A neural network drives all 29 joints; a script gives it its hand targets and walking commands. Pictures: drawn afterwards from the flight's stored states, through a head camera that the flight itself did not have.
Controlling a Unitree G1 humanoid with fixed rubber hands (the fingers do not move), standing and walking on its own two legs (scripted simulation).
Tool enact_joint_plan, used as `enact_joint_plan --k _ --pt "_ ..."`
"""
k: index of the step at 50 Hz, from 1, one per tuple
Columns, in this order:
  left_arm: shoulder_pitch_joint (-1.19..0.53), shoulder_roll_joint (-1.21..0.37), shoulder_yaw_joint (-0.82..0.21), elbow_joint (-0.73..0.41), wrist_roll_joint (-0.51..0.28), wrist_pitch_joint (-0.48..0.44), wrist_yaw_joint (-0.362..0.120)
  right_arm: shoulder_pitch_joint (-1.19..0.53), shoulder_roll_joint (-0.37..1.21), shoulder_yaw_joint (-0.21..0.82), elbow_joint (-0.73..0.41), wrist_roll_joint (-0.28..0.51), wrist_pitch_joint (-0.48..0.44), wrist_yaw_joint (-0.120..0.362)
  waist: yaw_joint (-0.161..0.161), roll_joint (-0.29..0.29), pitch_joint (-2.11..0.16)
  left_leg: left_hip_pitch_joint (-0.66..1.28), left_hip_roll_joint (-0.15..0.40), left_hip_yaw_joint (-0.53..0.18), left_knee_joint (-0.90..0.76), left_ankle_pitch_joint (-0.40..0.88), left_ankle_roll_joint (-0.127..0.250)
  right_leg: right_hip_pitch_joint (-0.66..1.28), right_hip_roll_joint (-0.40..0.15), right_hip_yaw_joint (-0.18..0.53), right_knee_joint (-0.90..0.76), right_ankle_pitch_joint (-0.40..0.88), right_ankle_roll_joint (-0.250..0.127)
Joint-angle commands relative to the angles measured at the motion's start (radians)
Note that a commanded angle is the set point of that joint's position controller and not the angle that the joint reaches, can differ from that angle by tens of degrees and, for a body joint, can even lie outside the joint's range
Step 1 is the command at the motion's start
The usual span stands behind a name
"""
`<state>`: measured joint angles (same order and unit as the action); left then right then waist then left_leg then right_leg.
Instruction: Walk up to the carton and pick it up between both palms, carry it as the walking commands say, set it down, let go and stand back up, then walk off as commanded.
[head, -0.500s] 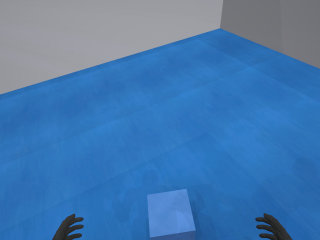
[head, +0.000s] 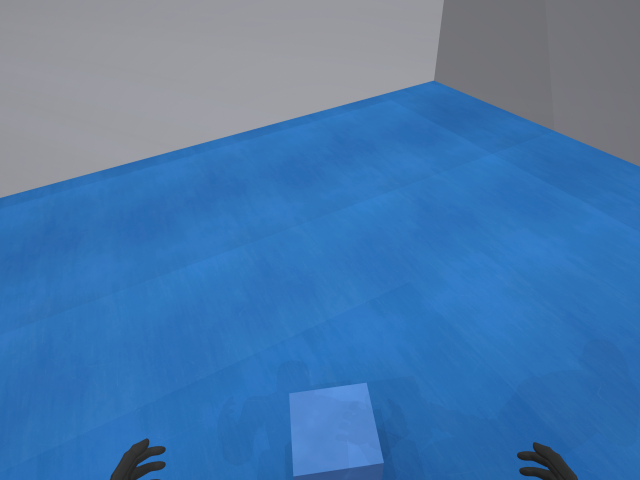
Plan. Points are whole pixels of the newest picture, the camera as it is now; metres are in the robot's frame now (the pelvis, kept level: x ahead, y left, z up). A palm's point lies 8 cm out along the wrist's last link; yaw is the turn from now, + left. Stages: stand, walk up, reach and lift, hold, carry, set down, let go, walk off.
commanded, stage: stand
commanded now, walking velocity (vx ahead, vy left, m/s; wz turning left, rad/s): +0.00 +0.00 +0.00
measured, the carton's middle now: (335, 446) +0.43 +0.03 -0.63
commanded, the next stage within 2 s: walk off in 0.90 s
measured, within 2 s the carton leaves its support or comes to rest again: neither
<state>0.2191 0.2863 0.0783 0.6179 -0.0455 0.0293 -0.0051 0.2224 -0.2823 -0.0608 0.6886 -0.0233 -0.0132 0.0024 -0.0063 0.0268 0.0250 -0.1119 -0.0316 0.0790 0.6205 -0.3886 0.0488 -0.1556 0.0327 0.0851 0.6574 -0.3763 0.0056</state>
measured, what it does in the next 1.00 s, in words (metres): stands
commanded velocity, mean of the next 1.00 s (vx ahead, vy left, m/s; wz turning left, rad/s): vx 0.00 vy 0.00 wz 0.00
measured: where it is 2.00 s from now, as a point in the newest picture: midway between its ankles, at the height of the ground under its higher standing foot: outside the picture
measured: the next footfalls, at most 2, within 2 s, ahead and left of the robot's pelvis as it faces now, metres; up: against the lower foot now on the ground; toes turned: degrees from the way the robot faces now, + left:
none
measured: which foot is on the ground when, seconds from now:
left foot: down 0.00-1.00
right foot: down 0.00-1.00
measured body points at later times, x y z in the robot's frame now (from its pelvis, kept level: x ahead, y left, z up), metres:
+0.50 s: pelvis -0.03 +0.00 +0.00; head -0.09 -0.01 +0.45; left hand +0.11 +0.29 -0.07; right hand +0.10 -0.28 -0.10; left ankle -0.02 +0.08 -0.72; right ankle +0.00 -0.12 -0.72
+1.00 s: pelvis -0.02 +0.00 +0.00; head -0.07 +0.00 +0.45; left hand +0.10 +0.29 -0.08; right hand +0.09 -0.28 -0.10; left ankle -0.02 +0.08 -0.72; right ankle +0.00 -0.12 -0.72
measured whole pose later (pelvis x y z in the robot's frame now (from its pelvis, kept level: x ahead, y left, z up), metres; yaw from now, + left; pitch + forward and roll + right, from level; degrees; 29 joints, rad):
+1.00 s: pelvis -0.02 +0.00 +0.00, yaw +0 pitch -8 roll +0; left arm 0.22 0.31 0.08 0.78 -0.05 0.00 0.00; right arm 0.22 -0.28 -0.06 0.84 -0.02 -0.03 0.00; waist -0.01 0.00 0.03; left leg -0.12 -0.03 0.08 0.60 -0.34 0.05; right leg -0.16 0.03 0.09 0.63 -0.33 0.01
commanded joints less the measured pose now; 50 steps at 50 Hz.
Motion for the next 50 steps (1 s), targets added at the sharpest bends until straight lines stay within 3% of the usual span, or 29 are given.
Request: enact_joint_plan --k 1,3,4,7,12,14,15,18,31,36,37,40,41,47,50 --pt "-0.077 0.203 0.024 -0.043 0.079 -0.058 0.013 -0.071 -0.227 -0.049 -0.023 -0.013 -0.06 -0.01 0.011 -0.077 0.009 -0.127 0.126 -0.204 -0.239 0.176 0.006 -0.104 -0.096 0.121 -0.192 0.225 -0.066" --pt "-0.083 0.215 0.026 -0.026 0.084 -0.059 0.013 -0.065 -0.229 -0.049 -0.009 -0.014 -0.062 -0.011 0.008 -0.104 0.021 -0.156 0.132 -0.223 -0.25 0.092 0.006 -0.1 -0.097 0.132 -0.209 0.174 -0.062" --pt "-0.085 0.217 0.027 -0.032 0.083 -0.06 0.011 -0.062 -0.227 -0.047 -0.006 -0.014 -0.061 -0.011 0.006 -0.068 0.05 -0.167 0.125 -0.217 -0.256 0.065 0.013 -0.121 -0.1 0.139 -0.22 0.132 -0.067" --pt "-0.072 0.215 0.026 -0.011 0.082 -0.065 0.01 -0.086 -0.237 -0.052 0.001 -0.015 -0.064 -0.009 0.013 -0.072 0.052 -0.197 0.139 -0.246 -0.284 -0.022 0.017 -0.109 -0.086 0.132 -0.218 0.092 -0.068" --pt "-0.083 0.221 0.023 0.013 0.083 -0.073 0.004 -0.082 -0.232 -0.045 0.021 -0.012 -0.067 -0.006 0.017 -0.059 0.1 -0.217 0.125 -0.237 -0.292 -0.054 0.012 -0.139 -0.086 0.137 -0.244 0.03 -0.064" --pt "-0.095 0.232 0.023 0.022 0.087 -0.073 0.005 -0.088 -0.242 -0.048 0.03 -0.008 -0.066 -0.005 0.015 -0.097 0.13 -0.228 0.128 -0.247 -0.297 -0.058 0.016 -0.16 -0.089 0.144 -0.248 0.011 -0.07" --pt "-0.095 0.229 0.024 0.026 0.084 -0.071 0.005 -0.097 -0.248 -0.048 0.032 -0.01 -0.067 -0.003 0.012 -0.07 0.134 -0.224 0.128 -0.243 -0.302 -0.061 0.016 -0.16 -0.088 0.143 -0.248 0.018 -0.075" --pt "-0.086 0.233 0.021 0.04 0.083 -0.073 0.004 -0.087 -0.255 -0.048 0.051 -0.008 -0.066 -0.003 0.016 -0.068 0.146 -0.238 0.137 -0.255 -0.316 -0.068 0.014 -0.153 -0.092 0.142 -0.24 0.037 -0.071" --pt "-0.107 0.242 0.012 0.073 0.082 -0.074 0.011 -0.096 -0.244 -0.036 0.096 0.006 -0.067 -0.011 0.009 -0.093 0.123 -0.164 0.135 -0.231 -0.269 0.148 0.011 -0.129 -0.107 0.15 -0.245 0.16 -0.071" --pt "-0.1 0.242 0.014 0.082 0.077 -0.072 0.012 -0.111 -0.244 -0.033 0.102 0.011 -0.063 -0.013 0.018 -0.073 0.102 -0.15 0.132 -0.215 -0.258 0.198 0.008 -0.101 -0.112 0.15 -0.243 0.221 -0.068" --pt "-0.098 0.242 0.013 0.084 0.078 -0.074 0.013 -0.104 -0.245 -0.034 0.11 0.007 -0.062 -0.012 0.016 -0.094 0.096 -0.15 0.138 -0.215 -0.263 0.215 0.009 -0.087 -0.11 0.137 -0.24 0.248 -0.063" --pt "-0.105 0.23 0.008 0.095 0.077 -0.07 0.015 -0.123 -0.256 -0.034 0.113 0.008 -0.063 -0.013 0.017 -0.1 0.108 -0.148 0.143 -0.218 -0.272 0.205 0.009 -0.101 -0.105 0.134 -0.237 0.243 -0.063" --pt "-0.111 0.228 0.008 0.098 0.076 -0.071 0.016 -0.117 -0.245 -0.029 0.109 0.01 -0.062 -0.013 0.013 -0.065 0.114 -0.157 0.137 -0.214 -0.266 0.209 0.013 -0.093 -0.109 0.139 -0.242 0.248 -0.065" --pt "-0.117 0.238 0.008 0.109 0.077 -0.071 0.016 -0.122 -0.249 -0.03 0.124 0.008 -0.061 -0.015 0.015 -0.093 0.139 -0.165 0.143 -0.222 -0.283 0.206 0.013 -0.102 -0.11 0.145 -0.246 0.234 -0.07" --pt "-0.12 0.235 0.007 0.115 0.075 -0.068 0.015 -0.12 -0.248 -0.028 0.122 0.008 -0.06 -0.014 0.014 -0.064 0.127 -0.163 0.147 -0.225 -0.29 0.196 0.018 -0.087 -0.107 0.135 -0.251 0.232 -0.067"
